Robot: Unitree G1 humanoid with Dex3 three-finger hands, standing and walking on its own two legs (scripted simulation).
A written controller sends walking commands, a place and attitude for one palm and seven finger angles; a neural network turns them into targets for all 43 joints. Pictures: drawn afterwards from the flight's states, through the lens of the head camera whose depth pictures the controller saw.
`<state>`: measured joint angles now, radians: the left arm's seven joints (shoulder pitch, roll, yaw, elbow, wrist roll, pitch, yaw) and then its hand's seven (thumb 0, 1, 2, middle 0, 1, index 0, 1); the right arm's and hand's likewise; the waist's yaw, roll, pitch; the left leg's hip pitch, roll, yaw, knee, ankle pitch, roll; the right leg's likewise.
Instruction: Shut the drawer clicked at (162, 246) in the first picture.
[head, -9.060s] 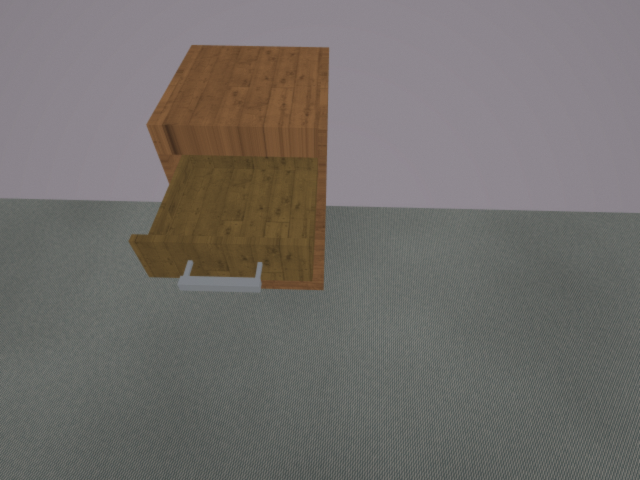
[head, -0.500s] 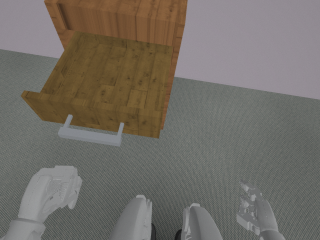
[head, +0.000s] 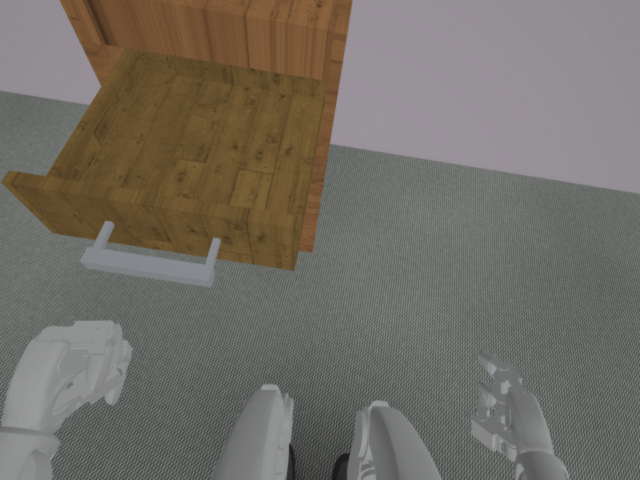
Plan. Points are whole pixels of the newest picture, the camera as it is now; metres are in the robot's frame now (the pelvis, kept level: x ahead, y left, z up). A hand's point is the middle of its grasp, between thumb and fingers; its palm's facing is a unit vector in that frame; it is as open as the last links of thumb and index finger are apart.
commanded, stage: bring the fist close to the handle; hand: left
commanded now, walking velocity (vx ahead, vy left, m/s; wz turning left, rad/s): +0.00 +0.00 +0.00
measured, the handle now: (155, 252) +0.40 +0.27 -0.06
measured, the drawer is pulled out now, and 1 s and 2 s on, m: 0.29 0.29 0.23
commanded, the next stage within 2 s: push the drawer shut in 1.18 s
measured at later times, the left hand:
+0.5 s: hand (142, 341) +0.27 +0.24 -0.03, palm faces -0.07 -0.99 -0.07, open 3.3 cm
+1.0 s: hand (151, 326) +0.29 +0.24 -0.06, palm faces -0.08 -0.99 -0.06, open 3.3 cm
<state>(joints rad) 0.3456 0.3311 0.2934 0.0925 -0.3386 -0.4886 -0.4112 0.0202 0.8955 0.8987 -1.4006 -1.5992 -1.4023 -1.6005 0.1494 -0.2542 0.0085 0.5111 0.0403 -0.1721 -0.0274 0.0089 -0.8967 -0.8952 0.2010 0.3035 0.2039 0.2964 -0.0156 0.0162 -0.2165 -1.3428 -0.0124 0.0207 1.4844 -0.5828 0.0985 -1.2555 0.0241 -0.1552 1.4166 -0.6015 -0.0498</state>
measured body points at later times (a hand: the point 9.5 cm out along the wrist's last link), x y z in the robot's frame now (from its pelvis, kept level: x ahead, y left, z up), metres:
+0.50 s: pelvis +0.00 -0.03 -0.04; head +0.15 +0.01 +0.38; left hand +0.27 +0.29 -0.02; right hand +0.19 -0.29 -0.13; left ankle +0.05 +0.06 -0.58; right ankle +0.04 -0.10 -0.58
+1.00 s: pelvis -0.01 +0.00 -0.06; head +0.16 +0.04 +0.35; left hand +0.29 +0.30 -0.05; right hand +0.18 -0.26 -0.16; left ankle +0.05 +0.06 -0.58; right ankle +0.04 -0.10 -0.58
